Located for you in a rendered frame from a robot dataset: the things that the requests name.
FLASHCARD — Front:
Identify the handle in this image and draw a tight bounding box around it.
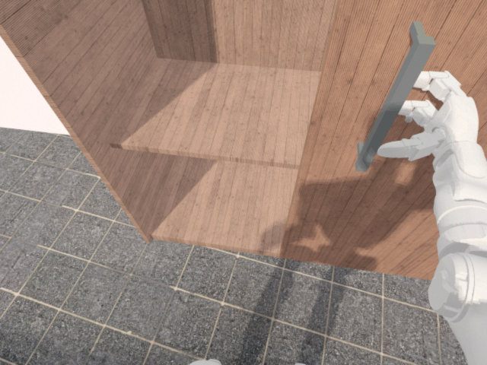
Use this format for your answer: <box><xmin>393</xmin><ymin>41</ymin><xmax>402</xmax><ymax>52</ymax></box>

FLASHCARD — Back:
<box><xmin>355</xmin><ymin>21</ymin><xmax>436</xmax><ymax>172</ymax></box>

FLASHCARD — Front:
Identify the robot right upper arm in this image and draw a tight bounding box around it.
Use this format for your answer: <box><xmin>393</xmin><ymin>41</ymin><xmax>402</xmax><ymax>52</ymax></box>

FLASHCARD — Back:
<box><xmin>428</xmin><ymin>252</ymin><xmax>487</xmax><ymax>365</ymax></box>

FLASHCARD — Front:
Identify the wardrobe door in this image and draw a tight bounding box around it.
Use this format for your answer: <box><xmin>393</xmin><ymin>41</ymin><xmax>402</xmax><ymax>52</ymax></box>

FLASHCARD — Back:
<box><xmin>279</xmin><ymin>0</ymin><xmax>487</xmax><ymax>280</ymax></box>

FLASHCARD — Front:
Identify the robot right forearm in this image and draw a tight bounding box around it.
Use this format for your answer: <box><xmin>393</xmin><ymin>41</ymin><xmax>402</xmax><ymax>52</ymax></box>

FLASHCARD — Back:
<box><xmin>433</xmin><ymin>141</ymin><xmax>487</xmax><ymax>261</ymax></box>

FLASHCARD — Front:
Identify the robot right hand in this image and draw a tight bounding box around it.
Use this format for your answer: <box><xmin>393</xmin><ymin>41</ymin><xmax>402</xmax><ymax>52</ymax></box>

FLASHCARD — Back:
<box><xmin>377</xmin><ymin>71</ymin><xmax>479</xmax><ymax>161</ymax></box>

